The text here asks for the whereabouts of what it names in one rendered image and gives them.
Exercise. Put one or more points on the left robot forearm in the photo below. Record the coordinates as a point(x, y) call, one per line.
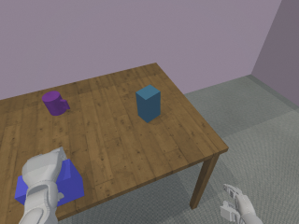
point(41, 204)

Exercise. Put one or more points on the sponge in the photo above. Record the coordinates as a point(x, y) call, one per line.
point(69, 182)

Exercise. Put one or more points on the table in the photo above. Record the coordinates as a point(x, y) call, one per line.
point(114, 150)

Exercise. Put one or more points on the robot right hand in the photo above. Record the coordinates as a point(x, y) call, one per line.
point(242, 205)

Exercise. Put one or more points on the right robot forearm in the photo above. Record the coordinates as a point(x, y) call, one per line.
point(249, 219)

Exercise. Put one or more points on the robot left hand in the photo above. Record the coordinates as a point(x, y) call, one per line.
point(44, 167)

